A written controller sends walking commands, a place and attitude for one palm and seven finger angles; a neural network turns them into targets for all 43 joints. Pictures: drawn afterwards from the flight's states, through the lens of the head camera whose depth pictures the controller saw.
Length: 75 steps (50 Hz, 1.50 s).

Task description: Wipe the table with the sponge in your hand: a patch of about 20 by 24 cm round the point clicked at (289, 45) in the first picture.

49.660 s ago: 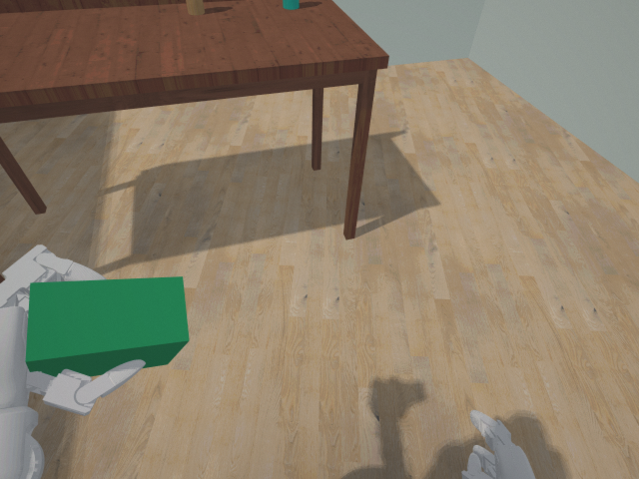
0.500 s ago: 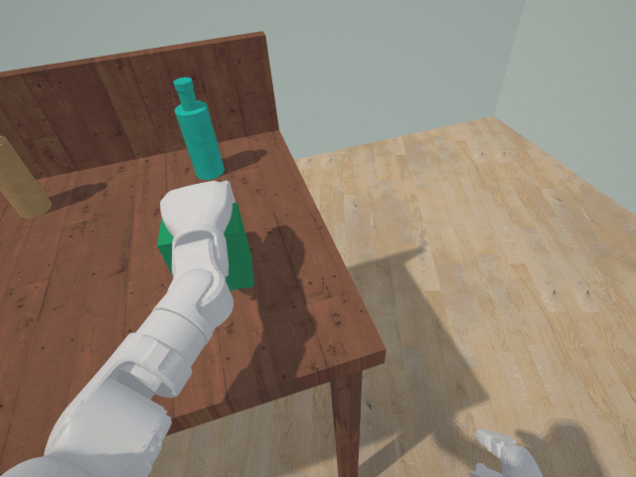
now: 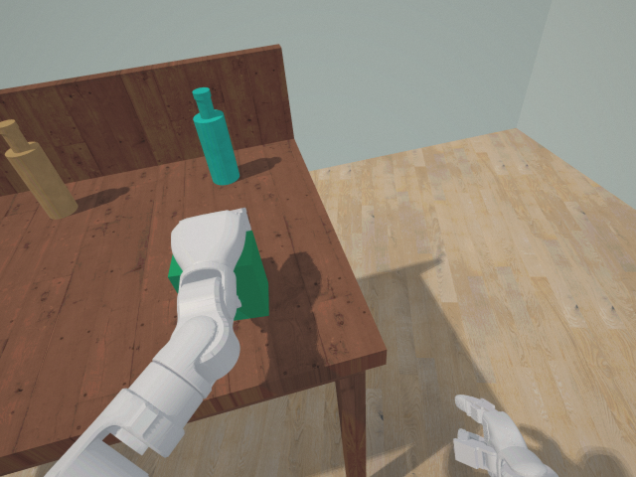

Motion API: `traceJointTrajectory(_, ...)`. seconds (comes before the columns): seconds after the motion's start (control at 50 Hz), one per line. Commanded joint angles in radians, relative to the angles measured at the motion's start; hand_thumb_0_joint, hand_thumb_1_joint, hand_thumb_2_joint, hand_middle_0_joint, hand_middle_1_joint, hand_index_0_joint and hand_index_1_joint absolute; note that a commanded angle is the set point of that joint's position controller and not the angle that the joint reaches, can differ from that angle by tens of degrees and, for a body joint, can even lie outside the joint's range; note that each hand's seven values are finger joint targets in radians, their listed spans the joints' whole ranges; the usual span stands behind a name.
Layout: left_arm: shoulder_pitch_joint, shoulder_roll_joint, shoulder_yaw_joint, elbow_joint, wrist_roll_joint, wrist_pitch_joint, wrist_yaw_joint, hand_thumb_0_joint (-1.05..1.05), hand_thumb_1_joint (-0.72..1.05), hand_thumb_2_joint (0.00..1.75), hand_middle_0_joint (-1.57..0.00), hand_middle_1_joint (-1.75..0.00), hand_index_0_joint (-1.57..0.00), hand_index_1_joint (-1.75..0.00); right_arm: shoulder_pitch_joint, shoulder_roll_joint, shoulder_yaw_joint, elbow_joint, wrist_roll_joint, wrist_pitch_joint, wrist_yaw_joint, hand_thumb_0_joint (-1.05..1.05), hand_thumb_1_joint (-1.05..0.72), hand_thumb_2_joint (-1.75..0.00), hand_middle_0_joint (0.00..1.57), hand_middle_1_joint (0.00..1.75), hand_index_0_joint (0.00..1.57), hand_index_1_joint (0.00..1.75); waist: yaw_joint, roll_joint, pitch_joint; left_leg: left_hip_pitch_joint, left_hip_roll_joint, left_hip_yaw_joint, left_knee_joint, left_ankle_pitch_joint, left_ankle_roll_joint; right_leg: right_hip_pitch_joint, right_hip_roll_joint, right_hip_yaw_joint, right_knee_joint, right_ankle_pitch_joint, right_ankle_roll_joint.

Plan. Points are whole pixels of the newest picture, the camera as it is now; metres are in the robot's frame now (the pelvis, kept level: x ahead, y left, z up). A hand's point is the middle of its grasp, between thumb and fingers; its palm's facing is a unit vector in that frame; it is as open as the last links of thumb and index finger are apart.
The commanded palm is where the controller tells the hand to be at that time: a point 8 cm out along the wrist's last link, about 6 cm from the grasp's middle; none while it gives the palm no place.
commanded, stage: wipe back along the third lane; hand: left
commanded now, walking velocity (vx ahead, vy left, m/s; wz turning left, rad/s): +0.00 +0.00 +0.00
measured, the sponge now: (227, 288) +0.35 +0.17 +0.07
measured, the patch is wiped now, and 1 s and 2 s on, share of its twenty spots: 1.00 1.00 1.00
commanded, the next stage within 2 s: slide back across to the middle lane in 0.62 s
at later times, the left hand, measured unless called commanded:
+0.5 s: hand (231, 292) +0.30 +0.14 +0.12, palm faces +0.12 -0.08 -0.99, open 10.3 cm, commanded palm +0.25 +0.14 +0.15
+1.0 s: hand (221, 302) +0.28 +0.15 +0.13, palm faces +0.15 -0.20 -0.97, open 10.2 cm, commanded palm +0.23 +0.17 +0.17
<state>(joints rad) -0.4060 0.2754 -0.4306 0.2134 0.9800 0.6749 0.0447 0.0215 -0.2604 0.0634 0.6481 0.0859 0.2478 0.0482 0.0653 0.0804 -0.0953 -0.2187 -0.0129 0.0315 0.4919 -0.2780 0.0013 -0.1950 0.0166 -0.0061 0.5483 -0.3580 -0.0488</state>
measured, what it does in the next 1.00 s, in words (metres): stands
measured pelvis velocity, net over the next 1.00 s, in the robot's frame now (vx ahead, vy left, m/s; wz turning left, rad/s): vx -0.01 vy -0.03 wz -0.05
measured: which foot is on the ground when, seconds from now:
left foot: down 0.00-1.00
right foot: down 0.00-1.00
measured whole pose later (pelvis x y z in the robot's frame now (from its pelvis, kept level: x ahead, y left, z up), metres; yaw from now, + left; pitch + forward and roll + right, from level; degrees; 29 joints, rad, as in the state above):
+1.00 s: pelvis -0.01 -0.03 +0.00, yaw -3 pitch -3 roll +2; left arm -0.04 0.35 -0.28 -0.19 0.89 0.60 0.05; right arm 0.00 -0.27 0.06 0.65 0.06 0.20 0.02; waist 0.07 0.10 -0.05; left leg -0.12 0.03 0.04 0.43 -0.25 -0.02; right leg -0.12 0.07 0.03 0.51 -0.33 -0.09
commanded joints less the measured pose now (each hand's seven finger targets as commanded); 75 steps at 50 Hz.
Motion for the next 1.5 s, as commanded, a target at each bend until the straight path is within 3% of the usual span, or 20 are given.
traceJointTrajectory(0.0,-0.134,0.003,0.011,-0.094,-0.035,-0.010,-0.039,0.00,0.10,1.30,-1.20,-1.60,-1.20,-1.60,-0.220,-0.099,-0.043,-0.164,0.006,-0.049,-0.007,0.00,-0.90,-0.90,0.20,0.30,0.20,0.30,-0.011,-0.167,-0.128,0.050,-0.026,-0.006,-0.026,0.311,0.043,0.056,0.020,0.041,-0.055,0.467,-0.012)
traceJointTrajectory(0.12,-0.050,0.062,0.078,-0.131,-0.052,-0.023,-0.031,0.00,0.10,1.30,-1.20,-1.60,-1.20,-1.60,-0.224,-0.107,-0.047,-0.167,0.003,-0.061,-0.012,0.00,-0.90,-0.90,0.20,0.30,0.20,0.30,0.004,-0.180,-0.121,0.031,-0.032,-0.001,-0.037,0.254,0.044,0.080,0.017,0.079,-0.081,0.425,-0.005)
traceJointTrajectory(0.24,-0.010,0.027,0.035,-0.174,-0.058,-0.018,-0.033,0.00,0.10,1.30,-1.20,-1.60,-1.20,-1.60,-0.242,-0.099,-0.042,-0.171,0.007,-0.072,-0.011,0.00,-0.90,-0.90,0.20,0.30,0.20,0.30,-0.001,-0.167,-0.068,0.033,-0.033,0.009,-0.049,0.223,0.048,0.068,0.012,0.082,-0.103,0.371,0.004)
traceJointTrajectory(0.32,0.089,0.083,0.098,-0.200,-0.062,-0.027,-0.028,0.00,0.10,1.30,-1.20,-1.60,-1.20,-1.60,-0.242,-0.105,-0.047,-0.169,0.004,-0.085,-0.008,0.00,-0.90,-0.90,0.20,0.30,0.20,0.30,0.017,-0.173,-0.081,0.036,-0.036,0.008,-0.047,0.237,0.046,0.100,0.015,0.111,-0.105,0.408,0.004)
traceJointTrajectory(0.34,0.090,0.041,0.055,-0.220,-0.066,-0.024,-0.032,0.00,0.10,1.30,-1.20,-1.60,-1.20,-1.60,-0.254,-0.097,-0.044,-0.178,0.006,-0.085,-0.006,0.00,-0.90,-0.90,0.20,0.30,0.20,0.30,0.011,-0.175,-0.062,0.034,-0.035,0.013,-0.051,0.230,0.048,0.094,0.010,0.099,-0.109,0.397,0.009)
traceJointTrajectory(0.62,0.257,0.116,0.139,-0.347,-0.074,-0.045,-0.023,0.00,0.10,1.30,-1.20,-1.60,-1.20,-1.60,-0.259,-0.095,-0.043,-0.172,-0.004,-0.101,-0.005,0.00,-0.90,-0.90,0.20,0.30,0.20,0.30,0.029,-0.173,-0.054,0.059,-0.035,0.007,-0.052,0.258,0.044,0.128,0.013,0.150,-0.121,0.474,0.014)
traceJointTrajectory(0.64,0.259,0.066,0.088,-0.369,-0.077,-0.045,-0.026,0.00,0.10,1.30,-1.20,-1.60,-1.20,-1.60,-0.269,-0.085,-0.037,-0.185,-0.003,-0.099,-0.003,0.00,-0.90,-0.90,0.20,0.30,0.20,0.30,0.025,-0.181,-0.045,0.054,-0.033,0.011,-0.055,0.262,0.046,0.127,0.008,0.132,-0.116,0.484,0.018)
traceJointTrajectory(0.68,0.272,0.089,0.109,-0.390,-0.081,-0.045,-0.026,0.00,0.10,1.30,-1.20,-1.60,-1.20,-1.60,-0.266,-0.086,-0.039,-0.181,-0.004,-0.098,-0.004,0.00,-0.90,-0.90,0.20,0.30,0.20,0.30,0.023,-0.185,-0.032,0.059,-0.032,0.008,-0.053,0.261,0.048,0.123,0.009,0.146,-0.127,0.489,0.021)
traceJointTrajectory(0.92,0.268,0.246,0.286,-0.478,-0.075,-0.053,0.000,0.00,0.10,1.30,-1.20,-1.60,-1.20,-1.60,-0.265,-0.094,-0.037,-0.167,-0.021,-0.095,-0.040,0.00,-0.90,-0.90,0.20,0.30,0.20,0.30,0.039,-0.144,-0.064,0.085,-0.032,0.000,-0.063,0.284,0.044,0.149,0.018,0.173,-0.129,0.489,0.011)
traceJointTrajectory(0.96,0.247,0.212,0.255,-0.500,-0.077,-0.052,-0.003,0.00,0.10,1.30,-1.20,-1.60,-1.20,-1.60,-0.271,-0.090,-0.035,-0.172,-0.022,-0.093,-0.045,0.00,-0.90,-0.90,0.20,0.30,0.20,0.30,0.033,-0.134,-0.058,0.087,-0.031,0.002,-0.070,0.288,0.045,0.143,0.017,0.160,-0.131,0.474,0.012)
traceJointTrajectory(1.02,0.300,0.285,0.338,-0.550,-0.085,-0.059,0.005,0.00,0.10,1.30,-1.20,-1.60,-1.20,-1.60,-0.268,-0.097,-0.038,-0.176,-0.028,-0.096,-0.048,0.00,-0.90,-0.90,0.20,0.30,0.20,0.30,0.052,-0.116,-0.099,0.099,-0.034,-0.004,-0.065,0.312,0.043,0.185,0.016,0.179,-0.118,0.543,0.008)
traceJointTrajectory(1.06,0.297,0.257,0.314,-0.567,-0.094,-0.056,0.003,0.00,0.10,1.30,-1.20,-1.60,-1.20,-1.60,-0.273,-0.091,-0.036,-0.182,-0.028,-0.095,-0.051,0.00,-0.90,-0.90,0.20,0.30,0.20,0.30,0.045,-0.130,-0.077,0.093,-0.032,-0.001,-0.070,0.311,0.046,0.177,0.015,0.162,-0.119,0.535,0.011)
traceJointTrajectory(1.12,0.319,0.332,0.394,-0.602,-0.099,-0.055,0.006,0.00,0.10,1.30,-1.20,-1.60,-1.20,-1.60,-0.276,-0.103,-0.041,-0.176,-0.032,-0.094,-0.057,0.00,-0.90,-0.90,0.20,0.30,0.20,0.30,0.054,-0.102,-0.078,0.108,-0.035,-0.008,-0.067,0.316,0.043,0.175,0.020,0.185,-0.126,0.530,0.003)
traceJointTrajectory(1.14,0.287,0.281,0.341,-0.611,-0.098,-0.048,0.001,0.00,0.10,1.30,-1.20,-1.60,-1.20,-1.60,-0.284,-0.096,-0.038,-0.182,-0.031,-0.093,-0.059,0.00,-0.90,-0.90,0.20,0.30,0.20,0.30,0.042,-0.092,-0.061,0.101,-0.032,-0.005,-0.075,0.309,0.045,0.158,0.018,0.164,-0.129,0.491,0.004)
traceJointTrajectory(1.22,0.332,0.349,0.415,-0.621,-0.099,-0.048,-0.006,0.00,0.10,1.30,-1.20,-1.60,-1.20,-1.60,-0.282,-0.106,-0.045,-0.175,-0.034,-0.106,-0.069,0.00,-0.90,-0.90,0.20,0.30,0.20,0.30,0.054,-0.093,-0.069,0.116,-0.038,-0.014,-0.067,0.317,0.048,0.164,0.021,0.187,-0.141,0.490,0.003)
traceJointTrajectory(1.26,0.339,0.305,0.373,-0.631,-0.106,-0.049,-0.017,0.00,0.10,1.30,-1.20,-1.60,-1.20,-1.60,-0.282,-0.100,-0.042,-0.180,-0.033,-0.109,-0.069,0.00,-0.90,-0.90,0.20,0.30,0.20,0.30,0.045,-0.098,-0.053,0.111,-0.036,-0.013,-0.072,0.319,0.050,0.154,0.021,0.160,-0.137,0.480,0.007)
traceJointTrajectory(1.4,0.269,0.339,0.376,-0.588,-0.079,-0.073,-0.042,0.00,0.10,1.30,-1.20,-1.60,-1.20,-1.60,-0.278,-0.110,-0.042,-0.162,-0.042,-0.130,-0.099,0.00,-0.90,-0.90,0.20,0.30,0.20,0.30,0.034,-0.100,-0.018,0.123,-0.039,-0.015,-0.085,0.257,0.056,0.104,0.018,0.154,-0.185,0.326,0.009)
traceJointTrajectory(1.42,0.261,0.387,0.416,-0.587,-0.069,-0.077,-0.043,0.00,0.10,1.30,-1.20,-1.60,-1.20,-1.60,-0.275,-0.115,-0.043,-0.158,-0.043,-0.133,-0.103,0.00,-0.90,-0.90,0.20,0.30,0.20,0.30,0.036,-0.102,-0.027,0.130,-0.040,-0.019,-0.086,0.245,0.053,0.102,0.023,0.176,-0.198,0.283,0.005)
traceJointTrajectory(1.44,0.226,0.335,0.363,-0.576,-0.063,-0.081,-0.050,0.00,0.10,1.30,-1.20,-1.60,-1.20,-1.60,-0.283,-0.109,-0.038,-0.161,-0.044,-0.137,-0.106,0.00,-0.90,-0.90,0.20,0.30,0.20,0.30,0.031,-0.101,-0.019,0.126,-0.040,-0.014,-0.086,0.249,0.057,0.098,0.017,0.155,-0.194,0.291,0.007)
traceJointTrajectory(1.48,0.195,0.343,0.363,-0.499,-0.053,-0.085,-0.055,0.00,0.10,1.30,-1.20,-1.60,-1.20,-1.60,-0.267,-0.112,-0.036,-0.142,-0.044,-0.140,-0.113,0.00,-0.90,-0.90,0.20,0.30,0.20,0.30,0.024,-0.107,0.005,0.120,-0.037,-0.016,-0.096,0.232,0.053,0.079,0.019,0.144,-0.204,0.268,0.007)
